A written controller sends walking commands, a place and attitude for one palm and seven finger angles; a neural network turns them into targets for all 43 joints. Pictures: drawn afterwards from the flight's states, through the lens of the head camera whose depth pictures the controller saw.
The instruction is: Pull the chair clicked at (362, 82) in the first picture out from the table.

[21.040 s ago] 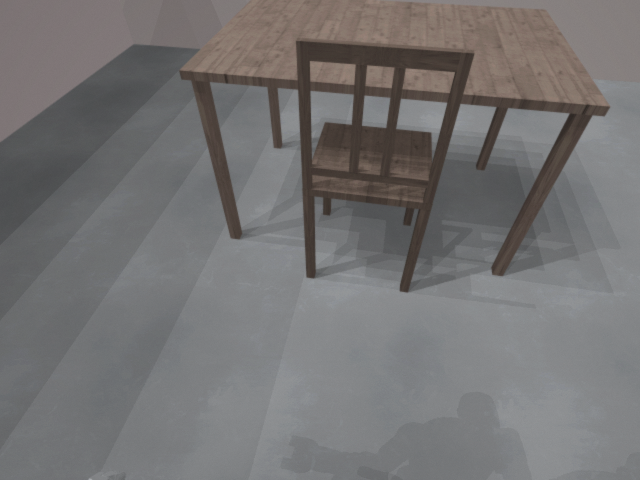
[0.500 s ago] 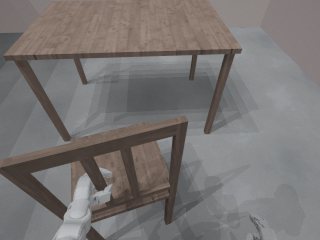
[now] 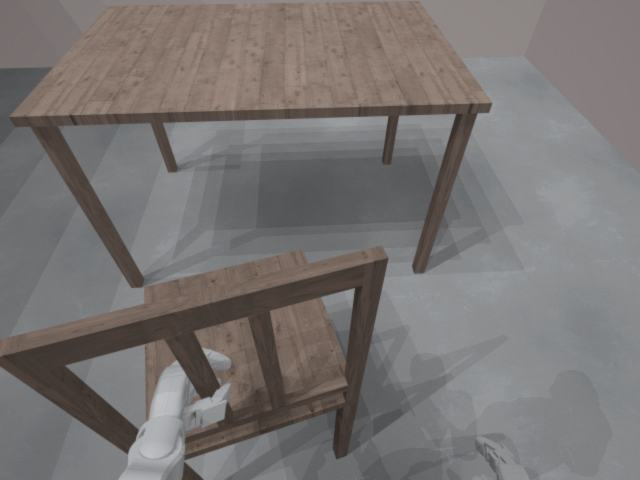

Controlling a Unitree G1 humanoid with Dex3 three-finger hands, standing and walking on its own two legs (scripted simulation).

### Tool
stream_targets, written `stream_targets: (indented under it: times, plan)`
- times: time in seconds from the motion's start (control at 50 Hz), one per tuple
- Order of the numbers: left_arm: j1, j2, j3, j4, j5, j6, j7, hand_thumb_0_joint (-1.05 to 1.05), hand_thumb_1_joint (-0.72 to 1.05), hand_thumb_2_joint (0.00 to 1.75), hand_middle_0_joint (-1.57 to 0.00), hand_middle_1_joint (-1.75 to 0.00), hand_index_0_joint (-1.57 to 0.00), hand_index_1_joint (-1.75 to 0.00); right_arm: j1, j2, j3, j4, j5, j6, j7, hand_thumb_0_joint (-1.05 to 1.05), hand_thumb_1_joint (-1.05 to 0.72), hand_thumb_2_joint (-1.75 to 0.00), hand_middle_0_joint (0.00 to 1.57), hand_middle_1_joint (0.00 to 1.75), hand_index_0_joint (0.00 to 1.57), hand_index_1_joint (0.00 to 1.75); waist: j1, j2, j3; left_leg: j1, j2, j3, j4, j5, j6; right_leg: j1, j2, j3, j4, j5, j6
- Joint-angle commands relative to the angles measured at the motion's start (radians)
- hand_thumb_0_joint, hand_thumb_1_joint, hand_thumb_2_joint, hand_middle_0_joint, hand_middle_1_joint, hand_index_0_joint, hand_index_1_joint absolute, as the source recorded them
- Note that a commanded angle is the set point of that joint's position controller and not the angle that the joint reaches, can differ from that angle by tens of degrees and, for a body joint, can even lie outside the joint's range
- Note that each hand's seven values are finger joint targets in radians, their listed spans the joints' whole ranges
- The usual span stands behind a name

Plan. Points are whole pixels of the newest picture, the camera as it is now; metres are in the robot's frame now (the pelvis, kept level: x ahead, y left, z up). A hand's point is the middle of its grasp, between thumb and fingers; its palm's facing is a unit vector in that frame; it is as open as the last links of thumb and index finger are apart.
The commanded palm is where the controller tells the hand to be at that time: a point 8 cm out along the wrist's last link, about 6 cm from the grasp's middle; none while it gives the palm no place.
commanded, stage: open the thumb and straighten the fingers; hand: left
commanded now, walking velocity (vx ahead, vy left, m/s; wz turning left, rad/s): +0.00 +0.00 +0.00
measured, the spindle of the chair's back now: (206, 383) +0.26 +0.18 -0.07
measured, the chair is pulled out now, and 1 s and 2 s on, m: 0.54 0.54 0.54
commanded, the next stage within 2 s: draw the fingers out of the gap in 0.70 s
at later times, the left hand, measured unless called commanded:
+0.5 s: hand (214, 394) +0.25 +0.16 -0.06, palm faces +0.06 -0.98 -0.20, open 14.8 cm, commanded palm +0.22 +0.21 -0.04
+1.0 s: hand (199, 415) +0.22 +0.17 -0.07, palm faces +0.08 -0.97 -0.22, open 17.4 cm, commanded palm +0.18 +0.22 -0.04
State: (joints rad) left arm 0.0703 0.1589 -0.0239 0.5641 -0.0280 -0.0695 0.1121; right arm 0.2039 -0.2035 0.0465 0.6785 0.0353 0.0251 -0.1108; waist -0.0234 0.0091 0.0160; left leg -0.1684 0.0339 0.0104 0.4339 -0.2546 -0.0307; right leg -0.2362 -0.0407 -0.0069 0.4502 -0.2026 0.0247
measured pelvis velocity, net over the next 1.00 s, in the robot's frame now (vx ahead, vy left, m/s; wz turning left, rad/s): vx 0.02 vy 0.00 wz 0.06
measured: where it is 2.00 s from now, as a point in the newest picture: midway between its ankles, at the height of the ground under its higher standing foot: outside the picture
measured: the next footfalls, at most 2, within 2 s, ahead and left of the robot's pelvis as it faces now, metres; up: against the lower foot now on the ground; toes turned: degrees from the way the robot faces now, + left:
none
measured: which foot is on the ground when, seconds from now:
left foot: down 0.00-1.00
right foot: down 0.00-1.00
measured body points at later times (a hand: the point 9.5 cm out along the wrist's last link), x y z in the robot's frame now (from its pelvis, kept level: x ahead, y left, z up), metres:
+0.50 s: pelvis +0.01 +0.00 -0.03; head +0.04 -0.02 +0.41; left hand +0.24 +0.21 -0.05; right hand +0.18 -0.24 -0.13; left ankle -0.01 +0.14 -0.74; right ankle +0.02 -0.14 -0.74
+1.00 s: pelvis +0.02 +0.00 -0.04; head +0.05 -0.01 +0.41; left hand +0.21 +0.23 -0.05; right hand +0.19 -0.25 -0.12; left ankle -0.01 +0.14 -0.74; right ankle +0.02 -0.14 -0.74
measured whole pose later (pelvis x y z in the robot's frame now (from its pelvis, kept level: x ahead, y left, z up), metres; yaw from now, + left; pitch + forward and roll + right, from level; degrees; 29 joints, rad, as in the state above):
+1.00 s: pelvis +0.02 +0.00 -0.04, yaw +3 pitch +9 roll -1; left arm 0.36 0.22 0.01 -0.02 -0.06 0.22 0.03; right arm 0.26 -0.27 0.02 0.54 0.03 -0.16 -0.10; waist -0.04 0.05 -0.11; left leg -0.55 0.02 -0.06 0.86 -0.47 -0.03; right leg -0.58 -0.06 -0.06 0.84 -0.42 0.02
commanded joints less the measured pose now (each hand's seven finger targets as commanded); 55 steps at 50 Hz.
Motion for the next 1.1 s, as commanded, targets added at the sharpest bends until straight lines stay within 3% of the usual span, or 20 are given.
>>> stream_targets:
  times: [0.0,0.02,0.06,0.16,0.18,0.26,0.28,0.34,0.38,0.4,0.44,0.46,0.54,0.64,0.74,0.76,0.78,0.8,0.84,1.08]
  plan:
    - [-0.154,0.167,0.071,-0.329,-0.019,-0.022,-0.032,0.00,0.54,0.73,-0.50,-1.45,-0.50,-1.45,-0.079,-0.174,-0.081,-0.177,0.023,-0.094,0.052,0.00,-0.90,-0.90,0.20,0.30,0.20,0.30,-0.013,-0.037,-0.204,-0.139,0.005,-0.010,0.036,0.083,0.041,0.026,-0.021,-0.030,0.048,0.100,-0.046]
    - [-0.126,0.134,0.042,-0.371,-0.022,-0.018,-0.040,0.00,0.42,0.67,-0.50,-1.45,-0.50,-1.45,-0.082,-0.163,-0.079,-0.189,0.019,-0.116,0.060,0.00,-0.90,-0.90,0.20,0.30,0.20,0.30,-0.008,0.037,-0.210,-0.142,-0.004,-0.006,0.057,0.075,0.041,0.001,-0.020,-0.030,0.059,0.081,-0.047]
    - [-0.123,0.146,0.053,-0.398,-0.028,0.001,-0.040,0.00,0.17,0.55,-0.50,-1.45,-0.50,-1.45,-0.069,-0.167,-0.077,-0.191,0.017,-0.142,0.067,0.00,-0.90,-0.90,0.20,0.30,0.20,0.30,-0.018,0.026,-0.191,-0.185,-0.007,-0.013,0.082,0.045,0.040,-0.038,-0.012,-0.036,0.077,0.045,-0.048]
    - [-0.048,0.142,0.068,-0.429,-0.035,0.070,-0.051,0.00,-0.43,0.26,-0.47,-1.38,-0.47,-1.38,-0.054,-0.182,-0.082,-0.215,0.008,-0.182,0.068,0.00,-0.90,-0.90,0.20,0.30,0.20,0.30,-0.007,0.012,-0.235,-0.259,-0.019,-0.012,0.156,0.038,0.042,-0.091,-0.006,-0.041,0.143,0.044,-0.041]
    - [-0.116,0.200,0.113,-0.487,-0.037,0.073,-0.047,0.00,-0.55,0.20,-0.45,-1.30,-0.45,-1.30,-0.057,-0.188,-0.082,-0.216,0.009,-0.186,0.062,0.00,-0.90,-0.90,0.20,0.30,0.20,0.30,-0.008,0.039,-0.254,-0.257,-0.020,-0.012,0.166,0.042,0.043,-0.093,-0.009,-0.035,0.150,0.048,-0.041]
    - [-0.044,0.127,0.063,-0.488,-0.042,0.124,-0.058,0.00,-0.55,0.20,-0.35,-1.01,-0.35,-1.01,-0.046,-0.188,-0.080,-0.230,0.004,-0.208,0.050,0.00,-0.90,-0.90,0.20,0.30,0.20,0.30,-0.011,-0.010,-0.265,-0.274,-0.020,-0.013,0.202,0.071,0.044,-0.122,-0.006,-0.050,0.183,0.072,-0.033]
    - [-0.060,0.148,0.080,-0.505,-0.044,0.131,-0.058,0.00,-0.55,0.20,-0.32,-0.94,-0.32,-0.94,-0.042,-0.193,-0.082,-0.229,0.004,-0.211,0.048,0.00,-0.90,-0.90,0.20,0.30,0.20,0.30,-0.013,-0.004,-0.264,-0.275,-0.016,-0.017,0.208,0.069,0.041,-0.136,-0.006,-0.052,0.192,0.067,-0.033]
    - [-0.018,0.124,0.059,-0.543,-0.041,0.154,-0.057,0.00,-0.55,0.20,-0.25,-0.73,-0.25,-0.73,-0.037,-0.194,-0.084,-0.244,-0.001,-0.224,0.042,0.00,-0.90,-0.90,0.20,0.30,0.20,0.30,-0.012,-0.040,-0.285,-0.282,-0.016,-0.022,0.233,0.098,0.041,-0.142,-0.005,-0.060,0.218,0.089,-0.032]
    - [-0.036,0.125,0.051,-0.592,-0.034,0.162,-0.053,0.00,-0.55,0.20,-0.20,-0.58,-0.20,-0.58,-0.031,-0.193,-0.080,-0.249,-0.003,-0.229,0.039,0.00,-0.90,-0.90,0.20,0.30,0.20,0.30,-0.014,-0.004,-0.303,-0.278,-0.020,-0.024,0.247,0.107,0.039,-0.157,-0.007,-0.062,0.234,0.094,-0.031]
    - [-0.018,0.117,0.046,-0.588,-0.032,0.171,-0.051,0.00,-0.55,0.20,-0.18,-0.51,-0.18,-0.51,-0.028,-0.191,-0.079,-0.252,-0.005,-0.232,0.038,0.00,-0.90,-0.90,0.20,0.30,0.20,0.30,-0.014,-0.024,-0.298,-0.284,-0.020,-0.027,0.254,0.106,0.040,-0.164,-0.006,-0.064,0.239,0.090,-0.029]
    - [-0.022,0.129,0.055,-0.602,-0.028,0.184,-0.046,0.00,-0.55,0.20,-0.13,-0.36,-0.13,-0.36,-0.022,-0.194,-0.077,-0.254,-0.007,-0.231,0.033,0.00,-0.90,-0.90,0.20,0.30,0.20,0.30,-0.016,-0.035,-0.286,-0.297,-0.021,-0.029,0.265,0.110,0.041,-0.171,-0.005,-0.065,0.246,0.099,-0.031]
    - [-0.002,0.193,0.121,-0.613,-0.029,0.187,-0.043,0.00,-0.55,0.20,-0.10,-0.29,-0.10,-0.29,-0.011,-0.196,-0.079,-0.256,-0.007,-0.229,0.030,0.00,-0.90,-0.90,0.20,0.30,0.20,0.30,-0.007,-0.050,-0.308,-0.303,-0.023,-0.028,0.272,0.110,0.043,-0.157,-0.005,-0.060,0.250,0.106,-0.028]
    - [0.010,0.179,0.100,-0.669,-0.021,0.202,-0.055,0.00,-0.55,0.20,0.00,0.00,0.00,0.00,-0.013,-0.187,-0.073,-0.270,-0.007,-0.226,0.025,0.00,-0.90,-0.90,0.20,0.30,0.20,0.30,-0.010,0.007,-0.314,-0.299,-0.026,-0.026,0.291,0.137,0.044,-0.160,-0.010,-0.057,0.264,0.133,-0.032]
    - [0.051,0.140,0.062,-0.673,-0.039,0.227,-0.074,0.00,-0.55,0.20,0.00,0.00,0.00,0.00,-0.012,-0.189,-0.068,-0.276,-0.007,-0.232,0.018,0.00,-0.90,-0.90,0.20,0.30,0.20,0.30,-0.028,-0.047,-0.283,-0.321,-0.027,-0.032,0.311,0.126,0.047,-0.180,-0.007,-0.067,0.265,0.136,-0.026]
    - [0.088,0.165,0.081,-0.727,-0.036,0.229,-0.080,0.00,-0.55,0.20,0.00,0.00,0.00,0.00,-0.004,-0.186,-0.070,-0.284,-0.008,-0.241,0.014,0.00,-0.90,-0.90,0.20,0.30,0.20,0.30,-0.016,0.010,-0.312,-0.313,-0.031,-0.032,0.324,0.152,0.046,-0.170,-0.012,-0.067,0.278,0.154,-0.030]
    - [0.097,0.170,0.086,-0.731,-0.035,0.228,-0.077,0.00,-0.55,0.20,0.00,0.00,0.00,0.00,0.001,-0.185,-0.070,-0.282,-0.009,-0.242,0.013,0.00,-0.90,-0.90,0.20,0.30,0.20,0.30,-0.018,-0.008,-0.315,-0.312,-0.030,-0.035,0.324,0.159,0.046,-0.169,-0.011,-0.070,0.282,0.161,-0.029]
    - [0.129,0.200,0.128,-0.709,-0.035,0.229,-0.074,0.00,-0.55,0.20,0.00,0.00,0.00,0.00,-0.005,-0.185,-0.073,-0.276,-0.008,-0.238,0.012,0.00,-0.90,-0.90,0.20,0.30,0.20,0.30,-0.007,-0.004,-0.302,-0.323,-0.029,-0.034,0.322,0.151,0.044,-0.174,-0.010,-0.070,0.283,0.150,-0.030]
    - [0.148,0.161,0.089,-0.725,-0.033,0.230,-0.078,0.00,-0.55,0.20,0.00,0.00,0.00,0.00,-0.003,-0.181,-0.070,-0.286,-0.009,-0.238,0.013,0.00,-0.90,-0.90,0.20,0.30,0.20,0.30,-0.010,-0.015,-0.302,-0.325,-0.031,-0.032,0.320,0.142,0.045,-0.176,-0.010,-0.073,0.283,0.140,-0.028]
    - [0.178,0.185,0.112,-0.733,-0.035,0.234,-0.077,0.00,-0.55,0.20,0.00,0.00,0.00,0.00,-0.009,-0.181,-0.075,-0.288,-0.006,-0.239,0.011,0.00,-0.90,-0.90,0.20,0.30,0.20,0.30,-0.005,-0.004,-0.293,-0.336,-0.030,-0.033,0.322,0.137,0.046,-0.171,-0.009,-0.070,0.281,0.134,-0.032]
    - [0.414,0.139,0.063,-0.887,-0.027,0.216,-0.067,0.00,-0.55,0.20,0.00,0.00,0.00,0.00,-0.024,-0.153,-0.082,-0.311,-0.006,-0.262,0.005,0.00,-0.90,-0.90,0.20,0.30,0.20,0.30,0.000,0.013,-0.265,-0.345,-0.031,-0.045,0.328,0.115,0.045,-0.213,-0.005,-0.083,0.295,0.072,-0.034]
